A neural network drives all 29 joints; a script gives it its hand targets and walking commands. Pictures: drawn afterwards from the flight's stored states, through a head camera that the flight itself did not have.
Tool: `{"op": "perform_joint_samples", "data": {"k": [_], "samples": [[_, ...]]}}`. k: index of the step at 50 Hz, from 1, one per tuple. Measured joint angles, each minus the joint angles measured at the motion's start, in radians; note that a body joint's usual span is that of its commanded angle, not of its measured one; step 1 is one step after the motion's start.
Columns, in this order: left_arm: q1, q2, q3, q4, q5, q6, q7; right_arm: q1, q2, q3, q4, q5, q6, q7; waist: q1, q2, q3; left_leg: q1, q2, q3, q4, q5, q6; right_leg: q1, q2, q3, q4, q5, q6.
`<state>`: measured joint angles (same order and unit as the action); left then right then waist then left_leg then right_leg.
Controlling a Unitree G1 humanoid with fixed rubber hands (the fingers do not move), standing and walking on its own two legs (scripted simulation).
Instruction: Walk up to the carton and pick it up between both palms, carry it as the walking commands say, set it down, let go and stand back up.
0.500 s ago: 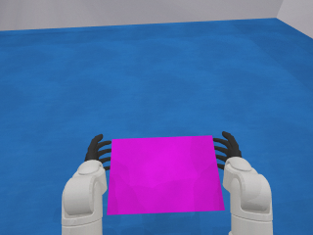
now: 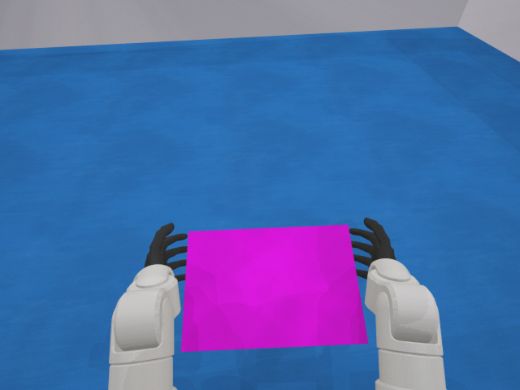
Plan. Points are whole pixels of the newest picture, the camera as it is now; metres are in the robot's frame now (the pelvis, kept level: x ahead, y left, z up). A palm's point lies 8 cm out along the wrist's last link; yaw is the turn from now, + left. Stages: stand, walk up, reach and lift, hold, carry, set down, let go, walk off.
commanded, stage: carry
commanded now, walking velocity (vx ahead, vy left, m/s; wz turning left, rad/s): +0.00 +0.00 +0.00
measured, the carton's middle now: (270, 293) +0.28 +0.00 -0.01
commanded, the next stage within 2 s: none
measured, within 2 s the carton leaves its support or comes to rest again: neither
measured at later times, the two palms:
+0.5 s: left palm (158, 281) +0.26 +0.16 +0.07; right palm (378, 273) +0.27 -0.16 +0.07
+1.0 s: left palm (155, 284) +0.26 +0.17 +0.06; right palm (373, 275) +0.27 -0.15 +0.07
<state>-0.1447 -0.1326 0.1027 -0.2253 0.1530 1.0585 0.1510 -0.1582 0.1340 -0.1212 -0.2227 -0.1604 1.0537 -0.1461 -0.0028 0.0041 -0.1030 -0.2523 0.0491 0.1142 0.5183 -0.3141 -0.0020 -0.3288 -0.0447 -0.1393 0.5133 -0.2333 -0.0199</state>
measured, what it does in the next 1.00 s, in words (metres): stands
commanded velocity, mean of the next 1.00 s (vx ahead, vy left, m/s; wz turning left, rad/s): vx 0.00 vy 0.00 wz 0.00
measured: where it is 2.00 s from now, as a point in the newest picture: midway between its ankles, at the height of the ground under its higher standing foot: outside the picture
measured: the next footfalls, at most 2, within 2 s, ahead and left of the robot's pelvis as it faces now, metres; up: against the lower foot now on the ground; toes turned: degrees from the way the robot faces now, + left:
none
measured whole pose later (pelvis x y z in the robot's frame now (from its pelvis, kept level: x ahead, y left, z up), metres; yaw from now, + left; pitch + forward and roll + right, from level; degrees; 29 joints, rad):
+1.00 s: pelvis +0.00 +0.00 +0.00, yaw +1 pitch +2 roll +0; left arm -0.12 -0.13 0.12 -0.11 0.14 0.92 0.13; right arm -0.14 0.13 -0.13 -0.11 -0.16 0.91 -0.13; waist 0.00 0.00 -0.10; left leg -0.26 0.04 0.11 0.54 -0.32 0.01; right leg -0.33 -0.06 -0.15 0.53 -0.24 -0.01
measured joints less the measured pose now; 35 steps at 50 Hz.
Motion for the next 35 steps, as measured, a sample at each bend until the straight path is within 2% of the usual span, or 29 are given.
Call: {"op": "perform_joint_samples", "data": {"k": [35], "samples": [[0.028,0.003,0.006,0.067,-0.009,-0.093,-0.008,0.025,-0.003,0.001,0.067,0.004,-0.096,0.006,-0.001,0.002,0.004,-0.003,-0.002,-0.008,0.024,-0.010,0.003,0.004,-0.006,-0.008,0.018,-0.009,0.003]]}}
